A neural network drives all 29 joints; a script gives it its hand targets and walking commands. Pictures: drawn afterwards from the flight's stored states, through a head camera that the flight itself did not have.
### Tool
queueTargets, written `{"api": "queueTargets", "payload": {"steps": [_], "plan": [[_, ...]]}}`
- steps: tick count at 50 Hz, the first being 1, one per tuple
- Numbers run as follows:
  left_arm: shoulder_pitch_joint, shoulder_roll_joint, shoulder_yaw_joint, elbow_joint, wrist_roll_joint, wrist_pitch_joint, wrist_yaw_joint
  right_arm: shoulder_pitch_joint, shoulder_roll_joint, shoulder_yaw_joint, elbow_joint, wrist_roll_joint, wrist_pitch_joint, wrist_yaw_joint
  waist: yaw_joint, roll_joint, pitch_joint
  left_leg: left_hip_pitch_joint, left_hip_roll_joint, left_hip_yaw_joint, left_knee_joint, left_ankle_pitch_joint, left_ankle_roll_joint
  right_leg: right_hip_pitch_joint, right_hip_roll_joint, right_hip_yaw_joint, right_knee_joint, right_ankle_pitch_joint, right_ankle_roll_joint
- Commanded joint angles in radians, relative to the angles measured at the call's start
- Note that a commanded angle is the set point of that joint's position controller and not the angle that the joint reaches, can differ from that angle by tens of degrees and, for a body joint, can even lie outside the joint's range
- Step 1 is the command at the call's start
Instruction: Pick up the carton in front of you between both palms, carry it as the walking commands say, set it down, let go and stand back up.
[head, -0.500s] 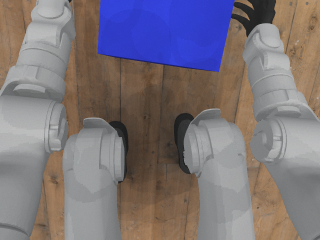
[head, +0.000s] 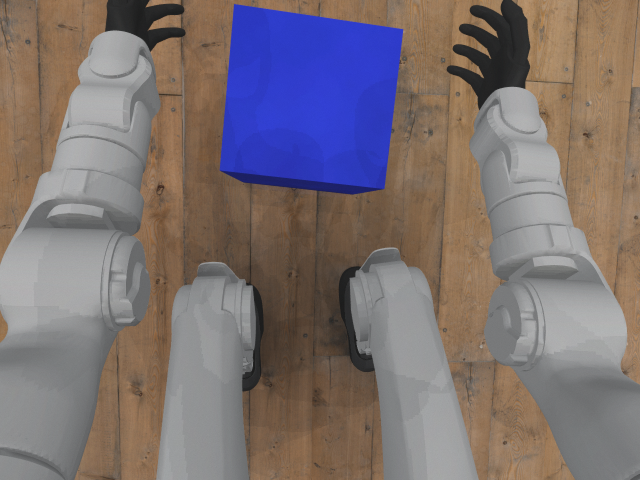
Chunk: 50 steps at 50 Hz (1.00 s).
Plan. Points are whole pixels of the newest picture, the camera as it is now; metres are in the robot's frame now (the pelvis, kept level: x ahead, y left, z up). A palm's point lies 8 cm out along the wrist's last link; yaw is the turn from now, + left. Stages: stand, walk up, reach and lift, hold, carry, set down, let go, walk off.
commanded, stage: set down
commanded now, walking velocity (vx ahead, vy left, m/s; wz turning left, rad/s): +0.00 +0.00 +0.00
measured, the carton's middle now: (307, 121) +0.51 -0.02 -0.33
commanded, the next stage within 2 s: let go in 0.60 s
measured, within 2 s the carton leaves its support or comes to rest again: neither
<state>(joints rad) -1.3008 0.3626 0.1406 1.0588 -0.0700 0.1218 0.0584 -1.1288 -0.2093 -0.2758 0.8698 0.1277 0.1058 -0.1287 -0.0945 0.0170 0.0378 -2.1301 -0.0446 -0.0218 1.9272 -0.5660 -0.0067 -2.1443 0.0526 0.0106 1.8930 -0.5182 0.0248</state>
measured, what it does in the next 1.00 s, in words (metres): rises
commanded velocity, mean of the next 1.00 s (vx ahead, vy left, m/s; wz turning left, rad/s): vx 0.00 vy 0.00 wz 0.00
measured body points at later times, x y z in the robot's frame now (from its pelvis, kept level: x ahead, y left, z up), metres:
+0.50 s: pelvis +0.02 +0.00 +0.13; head +0.33 +0.01 +0.47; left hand +0.57 +0.17 +0.03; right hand +0.50 -0.23 +0.03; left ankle +0.09 +0.12 -0.42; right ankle +0.11 -0.12 -0.42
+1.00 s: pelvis +0.08 -0.01 +0.26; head +0.31 +0.00 +0.65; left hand +0.45 +0.19 +0.14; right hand +0.42 -0.24 +0.15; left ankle +0.09 +0.12 -0.42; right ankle +0.11 -0.12 -0.42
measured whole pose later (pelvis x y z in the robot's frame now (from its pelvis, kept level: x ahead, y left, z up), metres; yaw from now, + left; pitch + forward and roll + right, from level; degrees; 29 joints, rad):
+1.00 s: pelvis +0.08 -0.01 +0.26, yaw +2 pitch +34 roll +1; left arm -0.50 0.16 0.20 0.63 0.09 0.09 0.05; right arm -0.42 -0.19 -0.21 0.59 -0.05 0.07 0.08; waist -0.06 0.00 -0.07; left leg -1.13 -0.05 -0.06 0.86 -0.32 -0.02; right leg -1.15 0.03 0.03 0.86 -0.30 -0.01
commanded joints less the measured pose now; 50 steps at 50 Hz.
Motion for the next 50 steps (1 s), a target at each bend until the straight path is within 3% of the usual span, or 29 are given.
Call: {"api": "queueTargets", "payload": {"steps": [1, 12, 32, 37, 42, 46, 50], "plan": [[-0.225, 0.103, 0.015, -0.115, 0.011, -0.016, -0.005, -0.172, -0.111, -0.024, -0.119, -0.012, -0.014, 0.006, -0.027, 0.056, -1.027, 0.510, -0.029, 0.054, -0.220, 0.199, 0.004, 0.592, 0.014, -0.080, -0.202, 0.296, 0.035], [-0.186, 0.092, 0.019, -0.278, 0.030, 0.044, -0.021, -0.099, -0.132, -0.040, -0.254, -0.011, 0.035, 0.036, -0.034, 0.117, -1.215, 0.831, -0.041, 0.049, -0.409, 0.342, -0.011, 0.706, 0.022, -0.108, -0.394, 0.377, 0.033], [-0.010, 0.020, 0.096, -0.226, 0.118, 0.004, -0.066, 0.043, -0.067, -0.089, -0.207, -0.108, -0.011, 0.102, -0.016, 0.077, -1.056, 1.072, -0.026, 0.009, -0.817, 0.452, -0.024, 0.970, 0.008, -0.071, -0.797, 0.471, 0.033], [0.189, -0.046, 0.122, -0.289, 0.179, 0.004, -0.033, 0.215, -0.075, -0.073, -0.243, -0.170, -0.021, 0.140, -0.002, 0.068, -1.120, 1.237, -0.026, 0.004, -0.911, 0.560, -0.033, 1.122, 0.008, -0.067, -0.879, 0.542, 0.024], [0.433, -0.109, 0.110, -0.455, 0.198, -0.008, 0.007, 0.431, -0.097, -0.022, -0.332, -0.213, -0.031, 0.188, 0.004, 0.032, -1.051, 1.330, -0.026, 0.003, -1.021, 0.582, -0.035, 1.310, 0.002, -0.045, -0.968, 0.585, 0.004], [0.567, -0.122, 0.079, -0.554, 0.167, -0.034, 0.005, 0.551, -0.092, 0.030, -0.383, -0.195, -0.047, 0.211, 0.010, 0.008, -0.909, 1.330, -0.021, 0.006, -1.100, 0.530, -0.030, 1.463, -0.012, -0.012, -1.042, 0.597, -0.007], [0.734, -0.120, 0.060, -0.560, 0.145, -0.067, -0.020, 0.707, -0.068, 0.076, -0.385, -0.162, -0.068, 0.217, 0.017, -0.013, -0.794, 1.340, -0.017, 0.009, -1.158, 0.510, -0.021, 1.610, -0.027, 0.018, -1.099, 0.646, -0.006]]}}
